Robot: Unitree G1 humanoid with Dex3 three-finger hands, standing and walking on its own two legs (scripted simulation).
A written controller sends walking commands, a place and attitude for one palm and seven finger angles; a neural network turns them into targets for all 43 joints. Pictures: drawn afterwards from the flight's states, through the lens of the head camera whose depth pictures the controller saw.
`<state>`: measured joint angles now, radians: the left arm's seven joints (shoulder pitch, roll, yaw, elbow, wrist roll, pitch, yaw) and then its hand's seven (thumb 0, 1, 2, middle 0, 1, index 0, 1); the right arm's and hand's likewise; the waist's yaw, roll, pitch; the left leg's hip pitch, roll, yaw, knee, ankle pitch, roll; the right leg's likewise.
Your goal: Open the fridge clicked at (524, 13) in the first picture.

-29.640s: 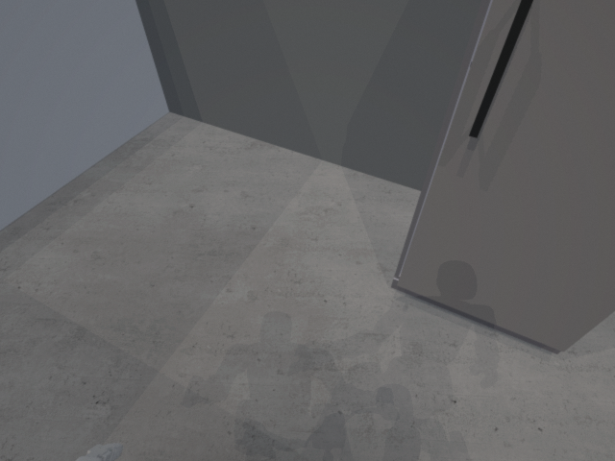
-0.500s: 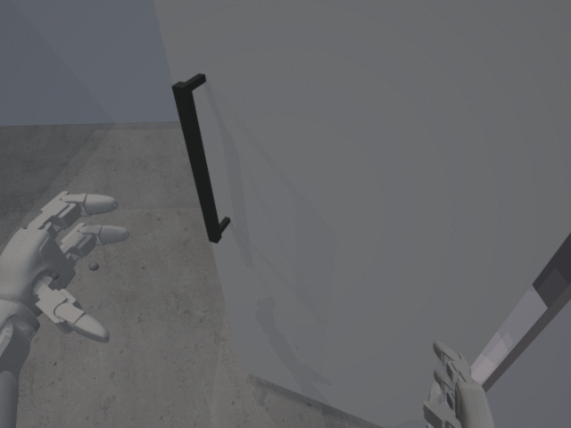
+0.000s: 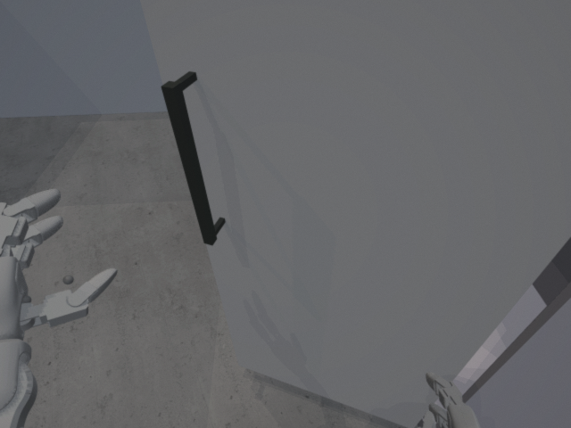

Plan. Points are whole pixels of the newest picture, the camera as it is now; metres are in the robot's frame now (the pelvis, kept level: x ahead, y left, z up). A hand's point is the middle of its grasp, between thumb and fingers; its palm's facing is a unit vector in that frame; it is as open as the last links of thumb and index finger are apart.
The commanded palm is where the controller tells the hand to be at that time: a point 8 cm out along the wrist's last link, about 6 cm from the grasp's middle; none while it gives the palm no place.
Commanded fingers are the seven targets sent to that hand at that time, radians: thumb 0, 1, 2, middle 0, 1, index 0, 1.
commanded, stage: draw the hand back to the body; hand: left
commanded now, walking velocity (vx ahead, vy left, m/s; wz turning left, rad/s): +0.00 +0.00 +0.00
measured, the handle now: (201, 170) +0.43 +0.19 +0.16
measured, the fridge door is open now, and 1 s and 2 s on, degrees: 68 68 68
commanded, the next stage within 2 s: step back with the hand held close in 0.60 s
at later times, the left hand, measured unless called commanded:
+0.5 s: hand (65, 292) +0.19 +0.27 +0.16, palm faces +0.50 -0.78 -0.37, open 7.5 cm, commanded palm +0.15 +0.30 +0.18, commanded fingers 0.00 0.90 0.90 -0.20 -0.30 -0.20 -0.30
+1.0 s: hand (74, 299) +0.19 +0.26 +0.15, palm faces +0.36 -0.80 -0.48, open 7.4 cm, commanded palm +0.13 +0.31 +0.18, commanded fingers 0.00 0.90 0.90 -0.20 -0.30 -0.20 -0.30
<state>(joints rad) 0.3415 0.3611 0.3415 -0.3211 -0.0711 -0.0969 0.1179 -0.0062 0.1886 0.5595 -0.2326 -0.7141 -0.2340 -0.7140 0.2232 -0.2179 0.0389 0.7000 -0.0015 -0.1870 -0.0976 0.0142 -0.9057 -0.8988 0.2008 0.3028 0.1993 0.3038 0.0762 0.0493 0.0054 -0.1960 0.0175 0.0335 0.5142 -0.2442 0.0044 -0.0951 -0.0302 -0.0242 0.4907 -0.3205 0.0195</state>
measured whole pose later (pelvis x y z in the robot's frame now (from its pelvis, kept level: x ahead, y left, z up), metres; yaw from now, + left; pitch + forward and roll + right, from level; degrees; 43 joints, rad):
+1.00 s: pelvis -0.02 +0.01 +0.00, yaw -1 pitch +0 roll -1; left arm 0.52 0.40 0.38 -0.48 -0.05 -0.15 0.11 0.01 0.89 0.90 -0.21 -0.30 -0.21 -0.30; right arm 0.18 -0.22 0.02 0.57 0.01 -0.03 -0.09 0.01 -0.91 -0.90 0.20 0.30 0.20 0.30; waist 0.03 0.03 0.05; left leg -0.30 0.03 0.05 0.53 -0.22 0.02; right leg -0.20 -0.03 0.00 0.49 -0.28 0.04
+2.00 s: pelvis -0.14 +0.03 +0.00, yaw -2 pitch +4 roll -2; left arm 0.53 0.46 0.45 -0.57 -0.06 -0.25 0.13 0.01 0.89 0.90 -0.21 -0.30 -0.21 -0.30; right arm 0.16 -0.16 0.03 0.60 -0.02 -0.14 -0.06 0.01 -0.91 -0.90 0.20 0.30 0.20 0.30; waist 0.07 -0.02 0.01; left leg -0.46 0.03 0.04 0.40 0.00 0.03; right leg -0.13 0.04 -0.01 0.38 -0.30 -0.01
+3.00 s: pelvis -0.26 +0.07 -0.01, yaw +1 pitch -3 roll +0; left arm 0.48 0.37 0.40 -0.41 -0.03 -0.21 0.15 0.01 0.89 0.90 -0.21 -0.30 -0.21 -0.30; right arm 0.25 -0.22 0.01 0.68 -0.01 -0.12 -0.08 0.01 -0.91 -0.90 0.20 0.30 0.20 0.30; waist 0.03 -0.02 0.00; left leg -0.29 0.01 0.05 0.59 -0.24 0.02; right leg -0.21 0.00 -0.05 0.60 -0.34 -0.01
